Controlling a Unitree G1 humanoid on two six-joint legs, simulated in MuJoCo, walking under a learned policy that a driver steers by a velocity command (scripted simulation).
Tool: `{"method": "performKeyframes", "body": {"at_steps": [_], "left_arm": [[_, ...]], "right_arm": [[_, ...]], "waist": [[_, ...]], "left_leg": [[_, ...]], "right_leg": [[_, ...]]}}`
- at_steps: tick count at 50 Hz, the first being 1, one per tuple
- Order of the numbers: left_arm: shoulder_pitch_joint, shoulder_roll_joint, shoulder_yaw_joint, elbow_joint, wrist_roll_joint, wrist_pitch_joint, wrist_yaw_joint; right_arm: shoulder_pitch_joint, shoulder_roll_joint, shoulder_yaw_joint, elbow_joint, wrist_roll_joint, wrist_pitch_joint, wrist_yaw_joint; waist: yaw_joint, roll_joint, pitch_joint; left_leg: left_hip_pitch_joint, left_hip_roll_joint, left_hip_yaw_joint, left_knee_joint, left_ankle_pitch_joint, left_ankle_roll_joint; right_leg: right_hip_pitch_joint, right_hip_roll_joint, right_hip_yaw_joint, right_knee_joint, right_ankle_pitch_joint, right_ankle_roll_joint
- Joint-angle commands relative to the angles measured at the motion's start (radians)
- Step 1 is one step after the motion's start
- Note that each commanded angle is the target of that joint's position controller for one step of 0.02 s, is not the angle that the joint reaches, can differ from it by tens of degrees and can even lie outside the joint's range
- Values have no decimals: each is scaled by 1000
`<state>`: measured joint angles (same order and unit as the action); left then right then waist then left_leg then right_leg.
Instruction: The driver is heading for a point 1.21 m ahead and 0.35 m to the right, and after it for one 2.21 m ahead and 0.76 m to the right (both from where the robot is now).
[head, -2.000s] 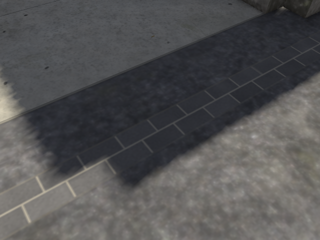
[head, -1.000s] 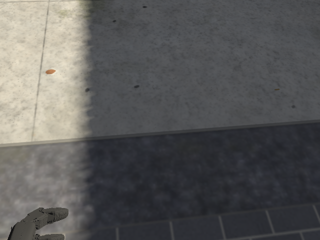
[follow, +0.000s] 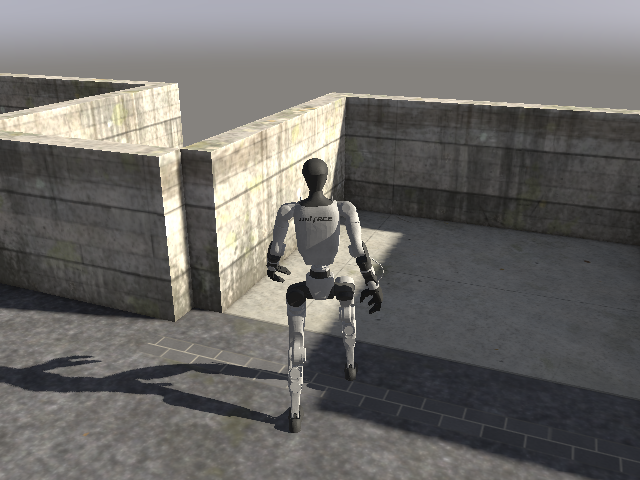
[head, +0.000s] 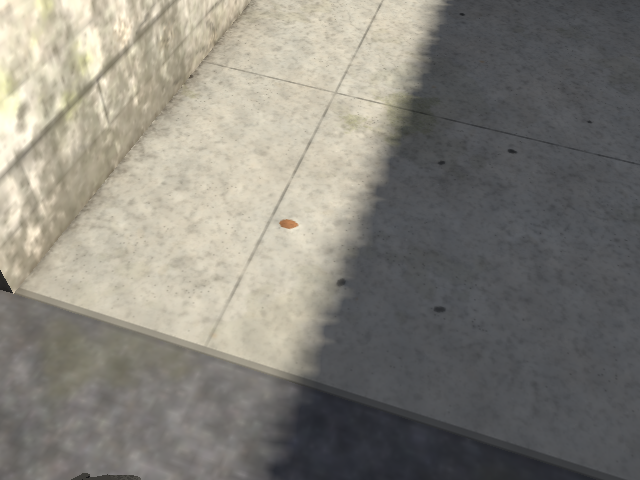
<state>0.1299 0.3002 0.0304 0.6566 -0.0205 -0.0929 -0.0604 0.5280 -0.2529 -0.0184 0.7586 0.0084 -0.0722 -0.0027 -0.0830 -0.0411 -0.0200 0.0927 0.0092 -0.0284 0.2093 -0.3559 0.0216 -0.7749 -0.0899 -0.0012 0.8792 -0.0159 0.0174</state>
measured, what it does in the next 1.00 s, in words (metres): walks ahead, turning right: right foot, then left foot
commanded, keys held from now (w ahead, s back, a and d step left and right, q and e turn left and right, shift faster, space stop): w+shift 0.48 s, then w+e+shift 0.52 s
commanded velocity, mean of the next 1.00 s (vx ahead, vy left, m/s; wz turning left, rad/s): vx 0.96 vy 0.00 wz -0.30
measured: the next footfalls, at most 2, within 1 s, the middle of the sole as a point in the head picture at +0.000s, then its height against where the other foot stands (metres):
right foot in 0.16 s outside the picture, level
left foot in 0.66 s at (248, 350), level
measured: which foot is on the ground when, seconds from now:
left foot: down 0.00-0.18, up 0.20-0.64, down 0.66-1.00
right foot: up 0.00-0.14, down 0.16-0.66, up 0.68-1.00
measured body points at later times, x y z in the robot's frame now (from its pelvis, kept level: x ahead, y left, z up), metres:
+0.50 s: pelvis +0.40 -0.07 +0.00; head +0.40 -0.05 +0.45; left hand +0.36 +0.21 -0.13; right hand +0.62 -0.30 -0.06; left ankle +0.61 +0.10 -0.65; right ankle +0.30 -0.17 -0.74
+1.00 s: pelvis +0.84 -0.05 -0.01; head +0.83 -0.07 +0.44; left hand +1.12 +0.12 -0.06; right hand +0.71 -0.31 -0.14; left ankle +0.76 +0.10 -0.74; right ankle +0.96 -0.23 -0.65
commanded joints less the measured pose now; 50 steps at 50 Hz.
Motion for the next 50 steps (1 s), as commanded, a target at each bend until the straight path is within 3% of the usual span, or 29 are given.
{"method": "performKeyframes", "body": {"at_steps": [1, 4, 6, 7, 8, 9, 10, 11, 12, 13, 14, 15, 17, 21, 24, 29, 31, 32, 33, 34, 35, 36, 37, 38, 39, 41, 44, 47, 50], "left_arm": [[-235, 23, -7, -131, -10, -24, -19], [-266, 45, -2, -146, -18, -27, -32], [-217, 84, 15, -153, -17, -19, -25], [-115, 121, 32, -142, -20, -10, -14], [105, 160, 57, -89, -26, 5, 4], [340, 213, 75, -26, -24, 21, 24], [408, 314, 92, 16, 7, 11, 16], [434, 199, 66, 25, 9, 6, 22], [365, 158, 53, 34, 17, 1, 27], [308, 157, 53, 36, 23, -3, 28], [242, 142, 50, 37, 37, -7, 25], [192, 102, 39, 34, 53, -14, 24], [142, 59, 29, 41, 28, -21, 23], [174, 93, 36, 72, 14, -40, 37], [229, 100, 34, 81, 6, -44, 54], [354, 157, 48, 125, -18, -2, 71], [347, 191, 58, 132, 1, 24, 75], [342, 210, 61, 136, 22, 36, 73], [317, 200, 52, 133, 43, 47, 72], [351, 73, 13, 98, 71, 36, 73], [554, -106, -28, 73, -7, 5, 56], [423, 24, -5, 82, -58, -2, 62], [273, 81, 14, 46, -64, -2, 68], [187, 85, 14, 27, -39, -2, 73], [153, 75, 20, 10, -18, 3, 66], [190, 39, 27, 11, -38, 38, 48], [144, 6, 22, -8, -28, 88, 45], [84, 16, 22, -35, -19, 86, 36], [-19, 32, 20, -65, -13, 73, 9]], "right_arm": [[-39, -170, -39, -42, 14, -22, -9], [-18, -192, -42, -8, 21, -12, -4], [-3, -219, -46, 17, 7, 1, -4], [3, -236, -49, 30, -7, 11, -7], [-11, -240, -48, 34, -20, 20, -14], [-20, -196, -31, 3, -38, 12, -21], [115, 6, 17, -32, -8, -21, -8], [-21, -122, -5, -28, 37, -51, 0], [-170, -168, -24, -76, 74, -60, 5], [-242, -143, -9, -97, 57, -69, 3], [-264, -120, -9, -103, 32, -69, 3], [-210, -104, -10, -92, 30, -54, 8], [-172, -78, -7, -70, 32, -19, 12], [-330, -80, 0, -114, 1, -1, -1], [-467, -74, 6, -148, -2, -27, 23], [-619, -93, -2, -205, 12, -57, 61], [-531, -146, -27, -191, 16, -56, 56], [-412, -192, -50, -170, 27, -52, 47], [-214, -234, -75, -130, 38, -41, 31], [-13, -321, -94, -96, 19, -27, 7], [18, -390, -109, -61, -20, -33, 27], [-18, -254, -82, -73, -17, -42, 30], [-78, -202, -70, -66, -9, -47, 25], [-133, -185, -67, -61, -17, -49, 24], [-177, -164, -66, -46, -30, -53, 25], [-235, -89, -50, -21, -36, -61, 22], [-287, -96, -57, -2, -6, -65, 17], [-303, -133, -65, -3, -30, -60, 5], [-272, -185, -74, 1, -26, -55, -6]], "waist": [[-4, 153, 206], [5, 163, 206], [55, 226, 121], [123, 264, 29], [245, 266, -93], [338, 174, -247], [203, -293, -475], [273, -258, -462], [256, -183, -233], [223, -32, -130], [164, 19, -54], [95, -23, -44], [40, -57, 19], [43, -3, 172], [91, 40, 184], [132, 45, 206], [73, -21, 127], [6, -63, 32], [-117, -85, -97], [-152, 45, -298], [-2, 519, -508], [-52, 412, -400], [-68, 299, -232], [-53, 129, -149], [-12, 104, -78], [59, 166, -38], [89, 122, 103], [103, 78, 173], [76, 21, 206]], "left_leg": [[-192, 208, -90, -208, 155, 170], [-66, 245, -46, -164, 323, 151], [21, 262, -21, -12, 816, 129], [31, 262, -1, 137, 1089, 118], [-87, 235, 36, 385, 1220, 94], [-398, 200, 3, 736, 938, 73], [-725, -24, -85, 1131, -50, 25], [-790, -16, -184, 1220, -102, 58], [-906, 25, -128, 1266, -56, 64], [-888, 71, -102, 1226, -8, 68], [-843, 110, -90, 1163, 46, 70], [-769, 144, -108, 1137, 84, 71], [-736, 167, -98, 1083, 69, 54], [-874, 183, -68, 891, 278, -10], [-784, 148, 7, 626, 537, -17], [-682, 69, -10, 305, 563, -28], [-601, 27, -7, 302, 419, -18], [-461, -3, 13, 331, 314, 3], [-194, -4, 46, 378, 232, 14], [185, 225, -211, 482, 58, 34], [433, 397, -793, 166, -548, 175], [358, 381, -838, 27, -589, 125], [248, 375, -664, 46, -408, 99], [111, 343, -512, 70, -201, 86], [-29, 312, -390, 66, -64, 94], [-145, 273, -236, 25, 40, 96], [-244, 288, -67, -52, 153, 104], [-260, 247, 100, -97, 247, 97], [-197, 224, 232, -130, 314, 73]], "right_leg": [[41, 22, -35, -173, 128, -12], [88, 49, -56, -286, 67, -53], [209, 104, -94, -287, -48, -90], [360, 140, -120, -262, -110, -116], [654, 165, -139, -234, -151, -141], [1061, 3, 70, -149, -252, -179], [1336, -260, 692, -396, -869, -331], [1285, -248, 876, -603, -950, -270], [1142, -244, 735, -610, -804, -238], [968, -212, 609, -614, -621, -235], [796, -173, 503, -622, -508, -239], [677, -145, 446, -639, -496, -248], [544, -128, 371, -717, -495, -271], [458, -107, 221, -820, -334, -274], [469, -53, 66, -857, -177, -230], [714, -124, 96, -832, -65, -215], [846, -152, 126, -683, 221, -190], [862, -140, 126, -519, 409, -175], [747, -91, 91, -249, 462, -139], [464, -33, 90, 140, 187, -110], [168, 122, 157, 482, -461, -86], [77, 82, 177, 577, -419, -97], [-10, 48, 138, 604, -354, -95], [7, -2, 128, 562, -299, -95], [49, -41, 132, 495, -252, -95], [135, -85, 140, 442, -232, -91], [50, -117, 116, 424, -225, -75], [-7, -100, 88, 289, -49, -63], [16, -75, -2, 85, 105, -88]]}}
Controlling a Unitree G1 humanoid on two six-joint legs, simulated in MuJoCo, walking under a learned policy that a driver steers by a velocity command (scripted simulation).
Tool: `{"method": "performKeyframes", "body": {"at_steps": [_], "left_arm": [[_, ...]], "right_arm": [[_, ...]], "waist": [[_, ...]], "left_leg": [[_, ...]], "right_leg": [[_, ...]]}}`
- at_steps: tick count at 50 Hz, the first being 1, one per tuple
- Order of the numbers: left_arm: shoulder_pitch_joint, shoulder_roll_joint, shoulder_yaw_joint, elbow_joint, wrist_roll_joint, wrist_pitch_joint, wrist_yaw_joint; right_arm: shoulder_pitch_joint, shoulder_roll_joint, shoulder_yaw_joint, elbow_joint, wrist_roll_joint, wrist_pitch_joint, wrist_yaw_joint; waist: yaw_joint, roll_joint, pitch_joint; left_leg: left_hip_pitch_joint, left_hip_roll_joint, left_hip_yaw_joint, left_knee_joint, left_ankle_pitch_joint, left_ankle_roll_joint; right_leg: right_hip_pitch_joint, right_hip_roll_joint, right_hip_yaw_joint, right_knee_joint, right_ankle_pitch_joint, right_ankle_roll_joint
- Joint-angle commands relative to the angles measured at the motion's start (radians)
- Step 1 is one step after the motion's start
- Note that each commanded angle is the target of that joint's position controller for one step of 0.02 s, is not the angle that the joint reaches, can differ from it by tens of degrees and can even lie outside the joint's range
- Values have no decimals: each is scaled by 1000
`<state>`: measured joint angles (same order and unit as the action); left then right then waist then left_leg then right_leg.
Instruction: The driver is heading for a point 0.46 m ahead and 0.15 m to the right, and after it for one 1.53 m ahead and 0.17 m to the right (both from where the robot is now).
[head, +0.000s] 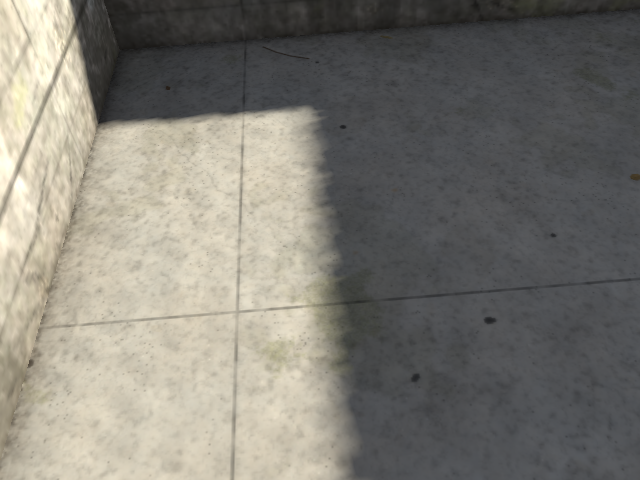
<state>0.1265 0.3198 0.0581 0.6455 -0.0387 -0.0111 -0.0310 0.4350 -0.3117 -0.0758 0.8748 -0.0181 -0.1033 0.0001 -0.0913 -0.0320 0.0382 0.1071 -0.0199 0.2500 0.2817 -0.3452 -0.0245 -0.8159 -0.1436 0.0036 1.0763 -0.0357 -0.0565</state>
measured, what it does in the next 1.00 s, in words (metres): walks ahead: right foot, then left foot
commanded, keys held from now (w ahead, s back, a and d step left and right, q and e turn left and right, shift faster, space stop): w+e+shift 0.44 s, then w+q+shift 0.56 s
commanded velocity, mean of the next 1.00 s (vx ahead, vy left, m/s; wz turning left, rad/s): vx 1.00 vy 0.00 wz -0.28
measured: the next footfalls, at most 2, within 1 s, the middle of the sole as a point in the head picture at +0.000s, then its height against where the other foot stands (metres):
right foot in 0.16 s outside the picture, level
left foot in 0.62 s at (358, 345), level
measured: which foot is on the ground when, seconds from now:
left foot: down 0.00-0.16, up 0.18-0.60, down 0.62-1.00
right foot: up 0.00-0.14, down 0.16-0.64, up 0.66-1.00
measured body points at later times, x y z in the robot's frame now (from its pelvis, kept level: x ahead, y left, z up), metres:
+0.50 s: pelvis +0.44 -0.07 +0.01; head +0.46 -0.11 +0.46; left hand +0.55 +0.17 -0.10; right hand +0.62 -0.39 -0.03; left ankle +0.75 +0.01 -0.66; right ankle +0.31 -0.08 -0.73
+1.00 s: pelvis +0.90 -0.23 +0.00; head +0.92 -0.23 +0.45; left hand +1.25 -0.14 -0.01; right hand +0.75 -0.45 -0.12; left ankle +0.79 -0.08 -0.73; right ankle +1.07 -0.44 -0.69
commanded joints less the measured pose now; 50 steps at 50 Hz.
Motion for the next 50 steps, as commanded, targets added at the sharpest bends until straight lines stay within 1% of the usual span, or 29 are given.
{"method": "performKeyframes", "body": {"at_steps": [1, 2, 4, 6, 7, 8, 9, 10, 11, 12, 13, 16, 20, 22, 25, 27, 29, 30, 31, 32, 33, 34, 35, 36, 38, 41, 45, 47, 50], "left_arm": [[-53, 14, -8, -65, 5, -14, -31], [-73, 22, -5, -72, 3, -19, -40], [-50, 67, 16, -79, -5, -23, -45], [181, 145, 58, -40, -23, -3, -37], [417, 223, 98, 26, -18, 13, -27], [544, 254, 118, 82, -27, 25, -5], [443, 287, 99, 73, -9, 19, -11], [348, 232, 70, -2, 32, -22, -20], [347, 153, 62, -16, 29, -49, -25], [320, 137, 57, -3, 32, -73, -32], [262, 125, 51, -9, 30, -88, -36], [172, 106, 42, -25, 23, -91, -2], [253, 71, 30, 18, 5, -73, 43], [284, 83, 36, 38, 3, -59, 48], [344, 45, 27, 94, 5, -58, 49], [363, 46, 29, 125, 12, -52, 56], [355, 92, 42, 137, 37, -46, 51], [320, 129, 47, 134, 61, -41, 45], [221, 139, 45, 110, 76, -37, 41], [284, 39, 20, 86, 76, -42, 38], [377, -15, -12, 92, 33, -63, 28], [264, 55, -9, 61, 6, -89, 22], [108, 76, -16, 25, 10, -116, 13], [-8, 57, -20, -6, 36, -137, 11], [2, 30, -21, -12, 50, -149, 9], [-14, 22, -25, -33, 61, -145, 16], [-231, -17, -44, -113, 58, -160, 1], [-245, 11, -26, -122, 47, -158, 4], [-247, 66, 6, -134, 19, -155, 22]], "right_arm": [[-165, -145, -21, -111, 4, -20, -12], [-163, -162, -24, -111, 6, -14, -12], [-147, -219, -36, -115, 12, 7, -14], [-192, -273, -53, -138, 28, 39, -15], [-239, -270, -54, -161, 34, 41, -15], [-273, -179, -30, -158, 39, 27, -9], [-199, 36, 31, -208, 5, -20, 5], [-141, 15, 49, -296, 42, -70, 14], [-289, -108, 25, -302, 68, -93, 13], [-343, -105, 21, -316, 73, -94, 6], [-333, -85, 25, -297, 44, -82, -5], [-289, -91, 11, -280, 13, -38, -8], [-531, -8, 32, -364, -9, -29, -8], [-600, 18, 35, -397, 3, -35, 4], [-619, -10, 23, -400, 31, -49, 29], [-622, -36, 12, -404, 42, -52, 37], [-518, -91, -18, -389, 46, -54, 31], [-371, -143, -40, -358, 62, -46, 21], [-131, -163, -45, -305, 69, -31, 14], [68, -196, -43, -251, 32, -26, 22], [120, -183, -46, -194, 44, -31, 47], [44, -84, -26, -212, 37, -28, 39], [7, -70, -22, -221, 21, -19, 32], [-6, -77, -21, -211, 12, -18, 42], [-48, -50, -9, -206, 13, -21, 44], [-36, -50, -4, -185, 54, -15, 31], [-22, -90, -19, -175, 57, -1, -3], [19, -96, -24, -158, 68, 4, -8], [63, -76, -24, -137, 78, 18, -10]], "waist": [[73, 1, 160], [75, -1, 164], [112, 60, 92], [258, 159, -42], [367, 152, -155], [411, 12, -134], [215, -374, -80], [135, -365, -302], [189, -120, -191], [140, 50, -82], [91, 153, -46], [32, 95, 14], [137, 51, 79], [183, 5, 62], [238, -46, 59], [235, -79, 76], [165, -122, -6], [73, -144, -101], [-72, -152, -216], [-61, 115, -410], [-3, 502, -461], [-23, 340, -291], [-36, 154, -179], [-15, -1, -69], [69, 17, -39], [105, 42, 21], [41, 77, 97], [30, 98, 75], [45, 121, 42]], "left_leg": [[-177, 257, -15, -208, 345, 112], [-143, 251, 20, -194, 466, 98], [-43, 255, 45, -71, 1013, 86], [-9, 285, 41, 252, 1433, 92], [-144, 274, 4, 536, 1400, 94], [-381, 138, -11, 961, 730, 44], [-730, -63, -150, 1373, -258, 13], [-937, -84, -387, 1438, -243, 49], [-951, -20, -414, 1326, -119, 91], [-930, 11, -406, 1204, -36, 101], [-841, 52, -418, 1118, 13, 90], [-709, 99, -422, 909, 62, 20], [-656, 51, -332, 506, 325, -47], [-582, 6, -300, 345, 445, -55], [-548, 32, -289, 216, 619, -32], [-622, 42, -279, 162, 573, 9], [-563, -13, -212, 192, 403, 73], [-456, -40, -179, 228, 332, 108], [-188, 16, -224, 263, 317, 152], [261, 182, -587, 322, 59, 298], [417, 314, -1121, 46, -274, 402], [357, 301, -1157, -12, -400, 357], [215, 269, -1019, -14, -252, 325], [49, 208, -922, -42, -80, 303], [-70, 138, -819, -68, 68, 314], [-204, 131, -779, -97, 144, 338], [-518, 62, -671, -163, 133, 269], [-552, 67, -682, -151, 112, 229], [-379, 81, -708, -19, 246, 186]], "right_leg": [[76, -11, -37, -179, 153, -26], [115, 13, -78, -243, 161, -42], [251, 110, -182, -280, 112, -71], [494, 187, -213, -236, -54, -109], [808, 209, -167, -251, -99, -147], [1017, 186, -42, -349, -95, -186], [1092, 114, 303, -424, -45, -280], [1191, -89, 881, -747, -558, -440], [1082, -103, 935, -885, -684, -360], [922, -91, 890, -897, -670, -320], [782, -55, 804, -865, -579, -291], [559, 61, 566, -866, -352, -283], [459, 166, 372, -850, -101, -228], [443, 181, 360, -838, -122, -187], [565, 113, 339, -837, -146, -169], [746, 59, 326, -803, 27, -155], [913, 16, 293, -658, 584, -137], [971, 13, 259, -501, 873, -124], [850, 19, 217, -236, 951, -103], [478, 143, 185, 209, 457, -44], [200, 275, 151, 419, -396, 12], [49, 197, 189, 419, -363, -18], [44, 162, 184, 358, -322, -35], [80, 154, 158, 257, -313, -47], [144, 117, 161, 94, -276, -27], [157, 102, 133, -100, -303, 36], [418, 157, 71, -450, 85, 83], [569, 172, 92, -514, 223, 96], [598, 177, 107, -596, 111, 88]]}}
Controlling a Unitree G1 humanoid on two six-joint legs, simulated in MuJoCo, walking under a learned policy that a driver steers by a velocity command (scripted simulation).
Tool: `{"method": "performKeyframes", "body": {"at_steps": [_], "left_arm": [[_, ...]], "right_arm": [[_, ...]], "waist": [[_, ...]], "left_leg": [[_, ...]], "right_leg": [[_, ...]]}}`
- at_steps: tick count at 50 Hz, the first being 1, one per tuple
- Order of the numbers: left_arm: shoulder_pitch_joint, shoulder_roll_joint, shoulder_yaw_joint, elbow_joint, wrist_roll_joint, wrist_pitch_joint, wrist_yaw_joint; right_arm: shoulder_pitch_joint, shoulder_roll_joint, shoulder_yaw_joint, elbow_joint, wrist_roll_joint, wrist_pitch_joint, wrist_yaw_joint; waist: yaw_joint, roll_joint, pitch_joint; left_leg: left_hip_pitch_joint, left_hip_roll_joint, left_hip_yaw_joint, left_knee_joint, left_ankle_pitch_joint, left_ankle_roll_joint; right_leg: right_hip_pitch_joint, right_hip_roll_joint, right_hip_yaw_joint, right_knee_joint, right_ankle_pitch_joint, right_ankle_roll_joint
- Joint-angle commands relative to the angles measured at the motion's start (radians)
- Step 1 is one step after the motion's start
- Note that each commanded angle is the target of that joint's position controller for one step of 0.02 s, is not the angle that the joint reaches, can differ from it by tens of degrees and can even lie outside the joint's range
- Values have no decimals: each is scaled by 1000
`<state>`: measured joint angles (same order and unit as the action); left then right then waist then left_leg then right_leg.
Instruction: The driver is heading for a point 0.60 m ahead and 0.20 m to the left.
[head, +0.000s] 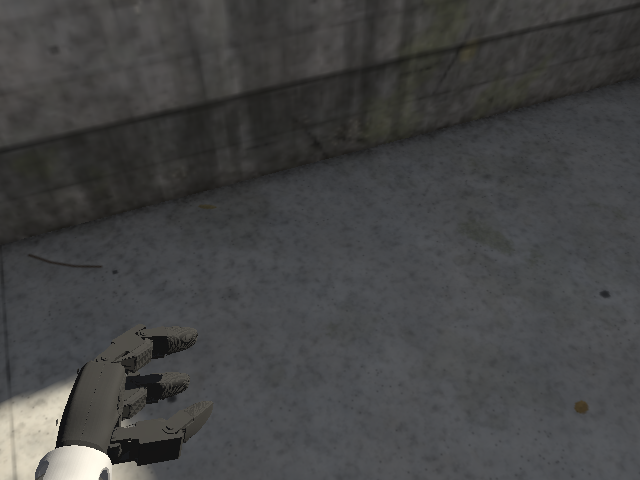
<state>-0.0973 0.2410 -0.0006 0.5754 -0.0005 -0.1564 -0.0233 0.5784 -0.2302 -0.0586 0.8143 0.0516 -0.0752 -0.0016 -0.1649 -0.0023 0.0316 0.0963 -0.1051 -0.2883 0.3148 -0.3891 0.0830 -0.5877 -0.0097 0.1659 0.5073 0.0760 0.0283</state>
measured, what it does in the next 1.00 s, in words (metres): walks ahead, turning left: right foot, then left foot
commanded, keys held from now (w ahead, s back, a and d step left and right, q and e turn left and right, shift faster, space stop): w+q+shift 0.48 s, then shift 0.52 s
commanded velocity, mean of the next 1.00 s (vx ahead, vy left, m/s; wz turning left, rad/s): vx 0.69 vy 0.00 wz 0.64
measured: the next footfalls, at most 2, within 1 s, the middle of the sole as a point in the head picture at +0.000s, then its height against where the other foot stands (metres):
right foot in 0.06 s outside the picture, level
left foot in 0.50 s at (194, 445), level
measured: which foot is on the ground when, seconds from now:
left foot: down 0.00-0.06, up 0.08-0.48, down 0.50-0.92, up 0.94-1.00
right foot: up 0.00-0.04, down 0.06-0.50, up 0.52-0.88, down 0.90-1.00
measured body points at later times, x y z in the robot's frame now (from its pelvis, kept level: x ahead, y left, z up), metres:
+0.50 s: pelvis +0.44 +0.06 -0.04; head +0.45 +0.08 +0.41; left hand +0.28 +0.31 -0.17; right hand +0.78 -0.04 -0.08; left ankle +0.57 +0.18 -0.74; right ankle +0.24 -0.18 -0.70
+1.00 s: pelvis +0.72 +0.16 -0.01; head +0.75 +0.18 +0.44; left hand +0.69 +0.47 -0.11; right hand +1.00 +0.03 -0.12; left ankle +0.57 +0.19 -0.68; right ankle +0.90 +0.17 -0.73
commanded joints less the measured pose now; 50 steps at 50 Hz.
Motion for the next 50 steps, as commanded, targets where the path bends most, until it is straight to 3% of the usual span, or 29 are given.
{"method": "performKeyframes", "body": {"at_steps": [1, 3, 4, 5, 6, 8, 9, 11, 13, 19, 21, 23, 24, 25, 26, 27, 28, 29, 30, 32, 37, 40, 42, 45, 46, 47, 48, 49, 50], "left_arm": [[40, 176, 85, -58, -22, -12, 22], [449, 249, 120, -5, -29, 2, 46], [550, 338, 130, 38, -2, 13, 31], [535, 260, 121, 47, -10, 21, 19], [479, 181, 106, 44, -13, 31, 27], [416, 136, 90, 85, 15, 47, 28], [381, 115, 82, 102, 32, 46, 29], [342, 70, 75, 130, 11, 41, 20], [307, 96, 82, 143, -4, 36, 19], [334, 230, 105, 172, 0, 26, 31], [388, 284, 112, 180, 4, 39, 32], [398, 346, 125, 173, 2, 64, 40], [367, 355, 127, 154, 0, 72, 42], [357, 302, 111, 147, -11, 62, 41], [450, 112, 53, 110, 27, 26, 27], [537, 193, 44, 77, -18, -9, 13], [375, 285, 60, 65, -40, -17, 18], [326, 251, 55, 40, -44, -11, 29], [334, 227, 48, 64, -17, 7, 39], [410, 245, 58, 88, 1, 53, 36], [327, 116, 17, 72, 27, 89, 40], [215, 124, 17, 60, 9, 75, 11], [203, 153, 28, 63, 23, 61, -11], [321, 191, 56, 117, 42, 42, -1], [366, 233, 64, 133, 55, 34, 9], [367, 277, 67, 112, 75, 27, 21], [423, 214, 57, 151, 63, 28, 28], [408, 196, 53, 153, 36, 37, 23], [342, 179, 50, 151, 19, 53, 23]], "right_arm": [[-83, -165, -45, -75, 4, -3, -7], [-157, -136, -30, -129, -49, 10, 1], [34, 22, 23, -157, -6, -2, 4], [-5, -54, 25, -150, 35, 4, -12], [-146, -123, 9, -158, 19, 7, -19], [-313, -131, -1, -191, -32, 10, -10], [-306, -105, -3, -207, -22, 19, 2], [-322, -58, 6, -234, 2, 47, 16], [-354, -48, 16, -265, -9, 59, 25], [-535, -102, 19, -306, -24, 35, 70], [-556, -152, 0, -317, -20, 29, 81], [-418, -219, -33, -301, -3, 38, 81], [-214, -282, -67, -250, -2, 49, 74], [-19, -321, -92, -181, -7, 62, 55], [-104, -384, -80, -199, -30, 64, 35], [-163, -353, -67, -284, -73, 43, 35], [-189, -295, -58, -297, -75, 29, 38], [-251, -294, -55, -278, -67, 11, 42], [-313, -262, -44, -269, -58, -5, 39], [-375, -242, -29, -261, -79, -15, 33], [-419, -218, -14, -194, -59, -23, 4], [-346, -212, -11, -151, -53, -4, -3], [-375, -201, -11, -155, -60, 12, -3], [-377, -173, -4, -120, -58, 24, 1], [-364, -148, 4, -123, -71, 26, -1], [-206, -87, 24, -101, -68, 34, -2], [-176, -126, 18, -74, -43, 35, 7], [-236, -208, -2, -78, -32, 46, 8], [-289, -209, -8, -78, -30, 69, 1]], "waist": [[164, 100, -2], [369, 61, -303], [266, -378, -528], [286, -399, -462], [319, -268, -264], [286, -31, -59], [233, -77, -26], [193, -97, 11], [161, -64, 50], [192, 44, 122], [175, -13, 78], [63, -110, -22], [-44, -124, -123], [-119, -5, -168], [58, 424, -182], [84, 315, -501], [24, 80, -405], [93, -41, -198], [142, -133, -128], [206, -70, -71], [208, 10, -73], [128, 23, -106], [123, 62, -114], [199, 80, -128], [211, 19, -169], [164, -194, -284], [187, -233, -393], [204, -148, -373], [184, -88, -320]], "left_leg": [[-318, 153, -154, 70, 483, 54], [-485, 94, -63, 594, 521, -4], [-798, -6, 47, 977, -152, -46], [-948, 99, 95, 1126, -111, -40], [-1014, 133, 141, 1140, -31, -35], [-952, 200, 183, 1061, 56, -29], [-907, 235, 171, 1032, 75, -27], [-902, 280, 178, 998, 54, -25], [-937, 303, 183, 956, 111, -35], [-757, 221, 339, 526, 506, -9], [-643, 123, 437, 462, 464, 24], [-469, 43, 484, 481, 316, 63], [-212, 19, 467, 480, 277, 102], [124, 63, 334, 351, 398, 153], [328, 242, -38, 334, 729, 245], [449, 454, -519, 123, 350, 418], [297, 418, -486, 34, 347, 339], [81, 398, -370, 13, 487, 308], [-82, 373, -263, 26, 623, 276], [-333, 340, -102, 4, 842, 259], [-432, 150, 215, -16, 962, 160], [-313, 169, 202, -6, 748, 125], [-269, 205, 166, 36, 642, 104], [-198, 195, 135, 211, 669, 43], [-223, 121, 172, 354, 575, -4], [-446, 19, 183, 663, 7, -84], [-533, -9, 95, 818, -281, -136], [-563, 27, 36, 887, -262, -151], [-573, 66, 51, 903, -221, -165]], "right_leg": [[433, 52, -70, -33, -78, -14], [902, -136, 61, 77, -309, -98], [1240, -441, 641, -70, -640, -287], [1173, -439, 814, -184, -924, -280], [1029, -375, 620, -207, -822, -229], [736, -291, 306, -223, -420, -186], [640, -273, 224, -243, -351, -186], [552, -262, 98, -284, -283, -179], [494, -278, -1, -326, -181, -184], [473, -190, -329, -412, 55, -111], [573, -190, -374, -311, 543, -86], [639, -225, -384, -30, 1016, -82], [547, -235, -368, 221, 1089, -87], [304, -153, -359, 584, 627, -47], [-43, 64, -297, 1063, -642, -1], [-165, 63, -36, 1198, -668, -18], [-142, 14, -21, 1100, -553, -33], [-158, -17, -53, 988, -503, -21], [-99, -71, -63, 908, -479, -5], [54, -112, -73, 829, -480, 18], [161, -59, -162, 333, -183, 61], [199, -25, -158, 96, 100, 50], [217, -27, -130, 29, 162, 13], [328, -14, -135, -82, 162, -62], [444, -67, -109, -67, 491, -81], [731, -317, 137, 13, 883, -245], [800, -399, 291, -12, 936, -331], [751, -370, 284, -40, 738, -306], [667, -337, 252, -72, 473, -267]]}}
